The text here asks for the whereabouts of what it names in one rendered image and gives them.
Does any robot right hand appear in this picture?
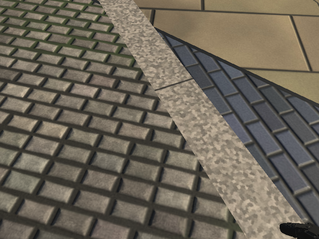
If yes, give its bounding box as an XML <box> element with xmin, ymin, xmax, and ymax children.
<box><xmin>279</xmin><ymin>222</ymin><xmax>319</xmax><ymax>239</ymax></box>

